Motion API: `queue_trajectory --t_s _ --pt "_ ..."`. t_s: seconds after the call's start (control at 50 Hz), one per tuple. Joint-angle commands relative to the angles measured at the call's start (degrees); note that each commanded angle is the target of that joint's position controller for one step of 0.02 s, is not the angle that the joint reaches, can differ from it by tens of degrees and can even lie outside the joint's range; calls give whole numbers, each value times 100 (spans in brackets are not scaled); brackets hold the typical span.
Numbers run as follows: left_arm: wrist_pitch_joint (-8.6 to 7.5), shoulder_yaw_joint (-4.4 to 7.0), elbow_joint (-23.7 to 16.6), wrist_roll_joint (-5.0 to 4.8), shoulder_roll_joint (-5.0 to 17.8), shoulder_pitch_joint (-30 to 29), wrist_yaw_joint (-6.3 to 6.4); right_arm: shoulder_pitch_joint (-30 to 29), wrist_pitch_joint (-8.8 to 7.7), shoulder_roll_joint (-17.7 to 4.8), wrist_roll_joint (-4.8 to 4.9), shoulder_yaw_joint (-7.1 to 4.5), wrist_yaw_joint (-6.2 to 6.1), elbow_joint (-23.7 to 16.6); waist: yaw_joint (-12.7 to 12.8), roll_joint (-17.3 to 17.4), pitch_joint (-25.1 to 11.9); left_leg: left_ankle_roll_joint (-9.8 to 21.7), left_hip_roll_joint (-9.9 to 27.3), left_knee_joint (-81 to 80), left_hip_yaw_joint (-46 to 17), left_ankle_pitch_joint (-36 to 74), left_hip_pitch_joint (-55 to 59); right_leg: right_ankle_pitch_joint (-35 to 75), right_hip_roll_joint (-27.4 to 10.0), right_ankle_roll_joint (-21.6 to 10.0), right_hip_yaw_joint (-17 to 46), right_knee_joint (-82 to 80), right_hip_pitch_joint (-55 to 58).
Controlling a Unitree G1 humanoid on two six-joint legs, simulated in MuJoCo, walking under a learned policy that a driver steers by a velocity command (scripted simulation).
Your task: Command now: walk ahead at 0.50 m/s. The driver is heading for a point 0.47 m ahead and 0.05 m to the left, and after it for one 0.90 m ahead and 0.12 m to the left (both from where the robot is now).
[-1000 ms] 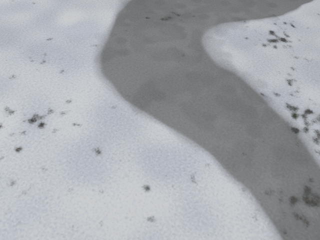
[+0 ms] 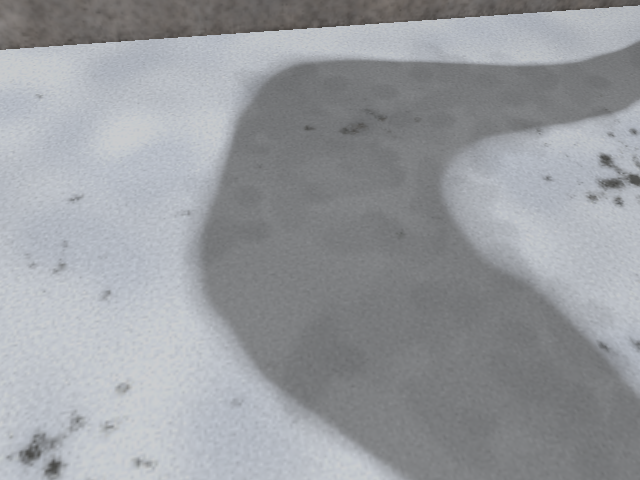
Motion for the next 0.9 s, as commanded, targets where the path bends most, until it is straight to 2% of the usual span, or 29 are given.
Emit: queue_trajectory --t_s 0.02,0.06,0.14,0.24,0.3,0.32,0.34,0.36,0.38,0.4,0.42,0.44,0.46,0.48,0.5,0.54,0.6,0.68,0.74,0.8,0.82,0.86,0.88,0.9 --pt "24 92 -351 40 268 48 46 1 -129 -813 11 -197 -40 -251 133 553 -193 1007 1556 -1208 -1362 1384 631 685 -285 112 179 -457 -676" --pt "19 76 -448 58 222 -323 38 170 -91 -856 30 -205 -95 -158 50 512 -108 908 1467 -1245 -1113 1585 732 1277 -274 154 157 -1074 -803" --pt "-10 11 -636 22 109 -1063 -42 519 -50 -968 82 -213 -147 21 -199 569 64 723 1323 -1288 -764 1317 836 2143 -112 139 34 -2265 -548" --pt "-82 -34 -988 -45 154 -1878 -209 973 67 -1065 118 -225 -171 275 -453 572 344 727 1624 -1013 -882 1191 1550 1810 60 35 -69 -3024 -664" --pt "-150 -12 -1056 -38 286 -1791 -290 949 141 -1175 139 -265 -213 338 -289 693 238 610 1770 -594 -933 1890 1878 1226 207 -179 -167 -3339 -230" --pt "-165 38 -983 -21 396 -1469 -287 850 160 -1234 148 -278 -222 328 -78 752 39 538 1703 -238 -847 2688 1863 1129 363 -281 -305 -3466 344" --pt "-167 140 -772 8 574 -782 -255 757 181 -1202 153 -260 -231 307 283 695 -380 413 1461 507 -631 3493 1697 1269 533 -433 -459 -3646 1372" --pt "-167 267 -509 55 909 262 -195 683 172 -1054 90 -191 -243 200 695 499 -1124 219 1182 1769 -409 3099 857 1654 98 -725 -24 -3373 3058" --pt "-138 405 -435 151 1500 1009 -139 1192 63 -497 13 -7 -207 52 705 -691 -2047 -193 376 4010 -80 584 -1495 1635 -1447 -1512 2131 -3287 5531" --pt "-91 322 -361 69 1175 1208 -138 1266 -47 -477 101 20 -172 143 773 -1284 -2556 -255 2 5057 -753 -2488 -2498 859 -1995 -1869 3790 -4127 5872" --pt "-82 217 -405 42 861 851 -121 785 -88 -1030 269 -144 -155 50 795 -722 -1612 -198 343 5470 -982 -2251 -2983 308 -1783 -1556 3109 -4325 5085" --pt "-77 148 -469 39 671 416 -106 381 -76 -1042 310 -154 -161 -70 620 -449 -981 -165 637 5287 -797 -1730 -2972 306 -1562 -1322 2310 -4498 4188" --pt "-99 78 -469 58 462 49 -131 204 -20 -959 245 -163 -181 -96 426 -222 -495 -195 825 4943 -706 -1344 -2762 462 -1300 -1192 1744 -4785 3355" --pt "-153 42 -474 92 329 -186 -145 281 69 -899 196 -204 -208 -69 222 -380 -282 -213 990 4641 -756 -1035 -2427 620 -1101 -1065 1321 -5020 2804" --pt "-191 47 -446 124 305 -309 -156 452 156 -768 197 -197 -211 -10 91 -486 -187 -246 1034 4551 -765 -834 -2113 735 -989 -1017 1030 -5226 2424" --pt "-270 89 -348 160 394 -326 -147 521 260 -591 200 -191 -224 2 -14 -389 -70 -322 1025 4470 -795 -475 -2082 1278 -952 -1050 545 -5460 2152" --pt "-290 134 -171 191 512 -155 -68 178 288 -585 166 -226 -234 -142 27 -205 59 -413 988 3923 -957 295 -2547 1941 -933 -1027 -23 -5523 2358" --pt "-241 147 -59 154 632 -54 21 -419 238 -469 137 -183 -103 -339 214 -145 203 -388 920 2663 -635 1317 -2454 2123 -793 -833 -704 -5561 2591" --pt "-160 192 87 100 779 271 60 -1029 241 -359 128 -112 4 -627 477 -33 431 -305 903 2042 -373 1317 -2611 2166 -993 -822 -895 -5508 3080" --pt "-23 245 194 17 892 468 68 -1394 256 -383 136 -95 109 -929 566 -46 534 -159 838 1686 -146 737 -2826 2615 -1207 -764 -1022 -5189 3766" --pt "22 263 202 -11 941 451 74 -1414 263 -415 138 -108 141 -1010 518 -91 507 -82 769 1612 -31 454 -2730 3052 -1252 -714 -1088 -4997 3903" --pt "92 312 150 -51 1112 305 109 -1150 294 -587 133 -194 170 -1080 264 -313 192 129 425 1575 330 -144 -2025 4906 -1238 -582 -1269 -4284 4008" --pt "136 332 125 -64 1183 238 132 -694 312 -743 140 -285 165 -1011 -14 -400 -102 263 186 1537 488 -370 -1388 5742 -1181 -510 -1350 -3582 3964" --pt "173 323 94 -91 1190 128 150 153 315 -1002 154 -444 125 -811 -498 -296 -539 460 -74 1111 548 -39 -189 5826 -973 -348 -1502 -2455 3597"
